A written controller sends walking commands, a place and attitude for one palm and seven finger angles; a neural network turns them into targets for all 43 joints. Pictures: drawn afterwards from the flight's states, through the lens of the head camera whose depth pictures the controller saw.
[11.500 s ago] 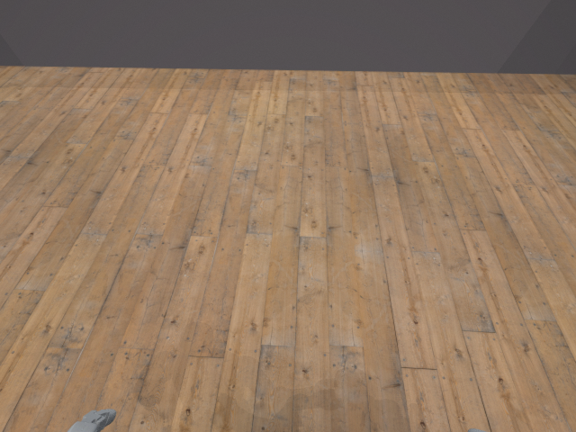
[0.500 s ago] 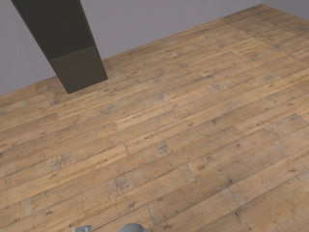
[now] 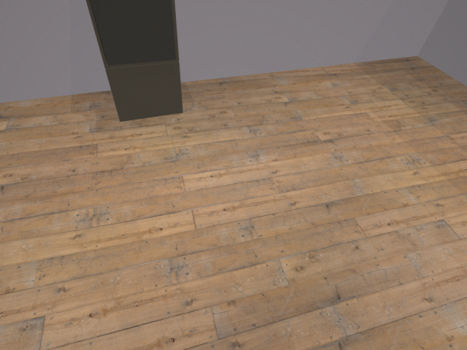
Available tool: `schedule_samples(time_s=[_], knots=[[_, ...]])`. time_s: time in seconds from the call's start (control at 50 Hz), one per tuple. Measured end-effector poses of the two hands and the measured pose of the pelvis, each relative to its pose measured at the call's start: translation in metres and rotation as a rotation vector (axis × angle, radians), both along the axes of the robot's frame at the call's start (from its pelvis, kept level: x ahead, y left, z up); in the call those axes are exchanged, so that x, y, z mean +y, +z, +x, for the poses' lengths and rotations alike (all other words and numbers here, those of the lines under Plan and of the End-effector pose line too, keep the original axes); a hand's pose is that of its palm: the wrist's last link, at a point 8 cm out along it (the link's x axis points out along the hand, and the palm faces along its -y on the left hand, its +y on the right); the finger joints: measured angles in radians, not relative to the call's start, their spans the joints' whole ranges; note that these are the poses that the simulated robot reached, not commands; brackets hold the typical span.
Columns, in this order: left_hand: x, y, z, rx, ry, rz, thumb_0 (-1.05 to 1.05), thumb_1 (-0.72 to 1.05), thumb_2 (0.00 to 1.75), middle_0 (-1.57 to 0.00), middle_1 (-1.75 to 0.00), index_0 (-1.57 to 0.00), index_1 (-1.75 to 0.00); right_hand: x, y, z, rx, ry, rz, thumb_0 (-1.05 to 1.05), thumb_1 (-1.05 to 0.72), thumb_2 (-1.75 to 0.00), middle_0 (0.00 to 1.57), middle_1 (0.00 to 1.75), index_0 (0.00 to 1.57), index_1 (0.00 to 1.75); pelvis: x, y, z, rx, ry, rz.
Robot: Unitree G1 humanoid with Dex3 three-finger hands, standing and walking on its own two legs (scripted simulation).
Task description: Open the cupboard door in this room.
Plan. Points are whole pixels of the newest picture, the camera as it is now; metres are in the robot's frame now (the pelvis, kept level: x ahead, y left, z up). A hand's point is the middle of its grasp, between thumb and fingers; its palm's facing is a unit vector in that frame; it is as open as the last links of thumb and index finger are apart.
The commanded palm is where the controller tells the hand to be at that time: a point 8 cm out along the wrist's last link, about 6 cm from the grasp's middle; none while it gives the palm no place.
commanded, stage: stand and wait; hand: left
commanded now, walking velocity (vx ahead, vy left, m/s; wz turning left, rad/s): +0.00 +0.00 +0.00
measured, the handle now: out of the picture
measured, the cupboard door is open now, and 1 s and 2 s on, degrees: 0 0 0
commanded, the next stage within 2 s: turn or walk to find it in 0.22 s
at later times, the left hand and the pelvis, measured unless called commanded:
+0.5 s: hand out of the picture -0.01 +0.18 -0.18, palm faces +0.09 -0.97 -0.21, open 7.4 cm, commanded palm none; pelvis -0.02 +0.00 +0.00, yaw +3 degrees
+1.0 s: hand out of the picture -0.02 +0.17 -0.19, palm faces +0.16 -0.97 -0.19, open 7.4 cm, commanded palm none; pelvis -0.02 -0.01 -0.01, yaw +6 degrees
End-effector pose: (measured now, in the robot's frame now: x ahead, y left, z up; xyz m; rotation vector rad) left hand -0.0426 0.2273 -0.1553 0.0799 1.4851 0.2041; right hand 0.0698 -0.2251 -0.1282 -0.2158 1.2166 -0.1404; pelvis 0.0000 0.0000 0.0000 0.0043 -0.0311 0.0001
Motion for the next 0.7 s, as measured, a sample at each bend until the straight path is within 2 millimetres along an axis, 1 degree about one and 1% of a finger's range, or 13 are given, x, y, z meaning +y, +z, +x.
schedule_samples(time_s=[0.04, 0.1, 0.18, 0.24, 0.38, 0.46, 0.5, 0.56, 0.64, 0.7], knots=[[0.001, 0.001, 0.000, 0.001, -0.006, -0.007, 0.01, 0.91, 0.89, -0.20, -0.29, -0.20, -0.30, 0.004, 0.000, -0.001, -0.007, 0.000, -0.002, -0.01, -0.94, -0.89, 0.20, 0.29, 0.20, 0.30, 0.004, 0.001, 0.000, -0.005, 0.004, 0.004], [0.001, 0.000, 0.002, -0.015, -0.016, -0.006, 0.01, 0.91, 0.89, -0.20, -0.29, -0.19, -0.30, 0.008, -0.006, -0.006, -0.001, -0.007, 0.007, -0.01, -0.94, -0.89, 0.20, 0.29, 0.21, 0.30, 0.007, -0.001, -0.002, -0.012, 0.000, 0.016], [-0.002, 0.006, 0.006, -0.034, -0.033, -0.008, 0.01, 0.91, 0.89, -0.20, -0.29, -0.19, -0.30, 0.006, -0.009, -0.019, 0.018, -0.033, 0.015, -0.01, -0.95, -0.89, 0.20, 0.29, 0.21, 0.30, 0.010, 0.001, -0.004, -0.022, -0.001, -0.002], [-0.004, 0.008, 0.010, -0.042, -0.050, -0.011, 0.01, 0.91, 0.89, -0.20, -0.29, -0.19, -0.30, 0.006, -0.010, -0.035, 0.048, -0.051, 0.020, -0.01, -0.95, -0.89, 0.20, 0.29, 0.21, 0.30, 0.011, 0.003, -0.006, -0.020, -0.006, -0.003], [-0.004, 0.007, 0.019, -0.063, -0.047, -0.003, 0.00, 0.91, 0.89, -0.20, -0.29, -0.20, -0.30, 0.009, -0.015, -0.084, 0.181, -0.069, 0.044, 0.00, -0.93, -0.90, 0.20, 0.29, 0.20, 0.30, 0.007, 0.002, -0.013, -0.007, 0.017, 0.000], [0.000, 0.008, 0.024, -0.084, -0.027, 0.023, 0.00, 0.91, 0.89, -0.20, -0.29, -0.20, -0.30, 0.010, -0.019, -0.103, 0.249, -0.065, 0.061, 0.00, -0.92, -0.90, 0.20, 0.29, 0.20, 0.30, 0.003, -0.001, -0.016, 0.007, 0.041, 0.001], [0.003, 0.009, 0.025, -0.093, -0.020, 0.038, 0.00, 0.91, 0.89, -0.20, -0.29, -0.20, -0.30, 0.009, -0.021, -0.106, 0.265, -0.060, 0.066, 0.00, -0.92, -0.90, 0.20, 0.29, 0.20, 0.30, 0.002, -0.002, -0.017, 0.013, 0.049, 0.000], [0.005, 0.010, 0.025, -0.100, -0.014, 0.054, 0.00, 0.91, 0.89, -0.20, -0.29, -0.20, -0.30, 0.008, -0.023, -0.104, 0.261, -0.053, 0.069, 0.00, -0.91, -0.90, 0.20, 0.29, 0.20, 0.30, -0.001, -0.003, -0.018, 0.017, 0.057, -0.001], [0.004, 0.009, 0.024, -0.100, -0.012, 0.056, 0.00, 0.91, 0.89, -0.20, -0.29, -0.20, -0.30, 0.007, -0.023, -0.094, 0.223, -0.045, 0.070, 0.00, -0.91, -0.90, 0.20, 0.29, 0.20, 0.30, -0.002, -0.003, -0.017, 0.014, 0.057, 0.000], [0.000, 0.009, 0.025, -0.104, -0.012, 0.049, 0.00, 0.91, 0.89, -0.20, -0.29, -0.19, -0.30, 0.008, -0.022, -0.083, 0.188, -0.036, 0.072, 0.00, -0.91, -0.90, 0.20, 0.29, 0.20, 0.30, -0.004, -0.002, -0.016, 0.009, 0.054, -0.002]])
